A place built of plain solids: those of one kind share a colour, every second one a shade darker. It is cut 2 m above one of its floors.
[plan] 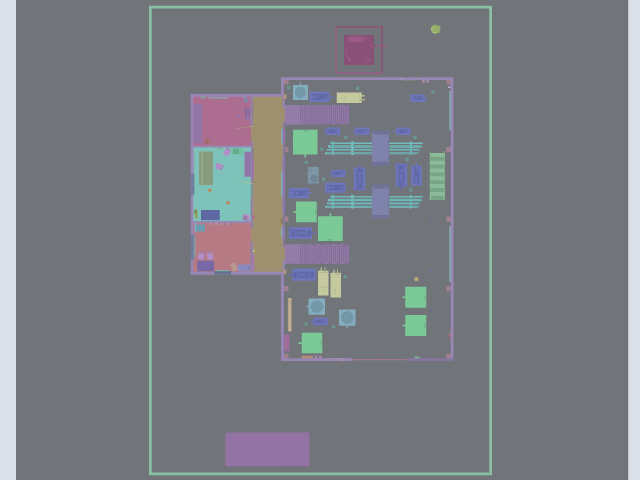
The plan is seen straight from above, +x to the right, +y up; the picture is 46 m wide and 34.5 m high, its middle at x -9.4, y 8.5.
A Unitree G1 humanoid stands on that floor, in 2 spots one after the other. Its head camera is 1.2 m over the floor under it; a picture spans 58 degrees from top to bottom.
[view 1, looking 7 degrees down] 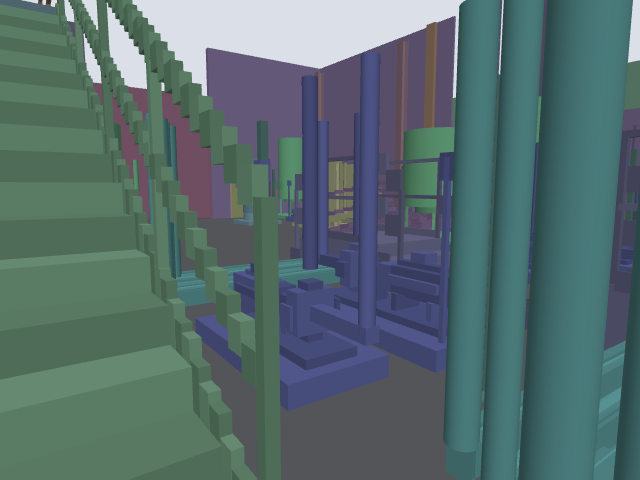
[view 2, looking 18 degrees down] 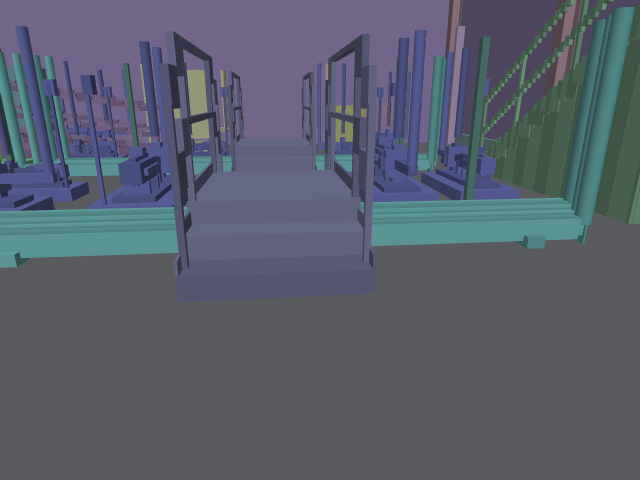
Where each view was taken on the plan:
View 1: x -0.97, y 15.76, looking -125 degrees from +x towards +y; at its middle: pump_unit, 4.44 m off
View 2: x -5.05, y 7.50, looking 84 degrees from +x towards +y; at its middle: stile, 2.96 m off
